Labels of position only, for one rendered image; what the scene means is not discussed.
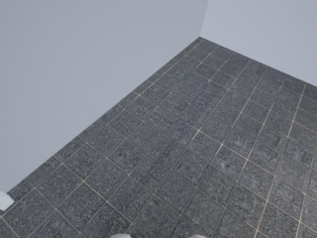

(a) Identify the panel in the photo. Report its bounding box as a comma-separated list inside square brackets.
[0, 190, 15, 211]

